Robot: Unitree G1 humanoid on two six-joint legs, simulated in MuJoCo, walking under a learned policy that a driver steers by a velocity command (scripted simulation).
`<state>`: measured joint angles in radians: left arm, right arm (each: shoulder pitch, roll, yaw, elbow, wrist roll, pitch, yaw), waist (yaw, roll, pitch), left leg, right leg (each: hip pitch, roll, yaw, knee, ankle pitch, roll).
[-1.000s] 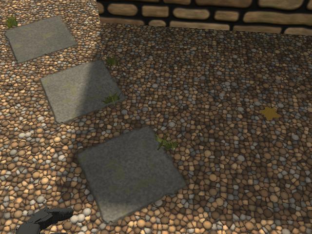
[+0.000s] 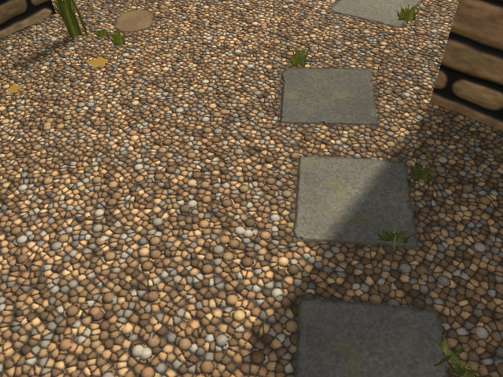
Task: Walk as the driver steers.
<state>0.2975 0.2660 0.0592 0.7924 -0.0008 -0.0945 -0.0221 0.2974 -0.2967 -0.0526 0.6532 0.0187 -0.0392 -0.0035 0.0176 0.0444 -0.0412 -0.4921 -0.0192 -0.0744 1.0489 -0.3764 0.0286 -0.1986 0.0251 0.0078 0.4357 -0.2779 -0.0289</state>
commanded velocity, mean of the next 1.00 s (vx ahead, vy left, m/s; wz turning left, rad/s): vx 0.48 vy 0.00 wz -0.09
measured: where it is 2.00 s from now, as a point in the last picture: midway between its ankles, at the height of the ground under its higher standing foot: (319, 212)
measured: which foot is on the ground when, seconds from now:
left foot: up 0.00-0.28, down 0.30-0.86, up 0.88-1.00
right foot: down 0.00-0.32, up 0.34-0.82, down 0.84-1.00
